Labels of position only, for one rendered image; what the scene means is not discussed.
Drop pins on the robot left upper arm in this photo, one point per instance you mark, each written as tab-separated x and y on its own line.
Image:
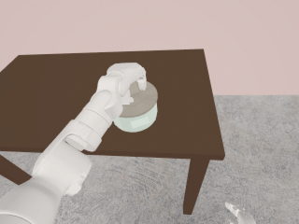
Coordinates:
37	200

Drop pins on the lid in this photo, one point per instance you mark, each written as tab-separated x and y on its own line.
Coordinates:
142	103

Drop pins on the left robot hand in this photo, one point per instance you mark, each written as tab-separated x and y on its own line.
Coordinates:
135	73

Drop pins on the right robot hand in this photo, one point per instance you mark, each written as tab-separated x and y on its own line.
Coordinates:
243	217

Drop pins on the table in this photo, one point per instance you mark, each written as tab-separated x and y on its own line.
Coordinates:
41	93

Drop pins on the pot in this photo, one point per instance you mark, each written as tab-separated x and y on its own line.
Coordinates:
137	124

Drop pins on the robot left forearm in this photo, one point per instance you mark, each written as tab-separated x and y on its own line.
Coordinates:
87	129

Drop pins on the knob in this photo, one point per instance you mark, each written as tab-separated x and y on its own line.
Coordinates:
134	91

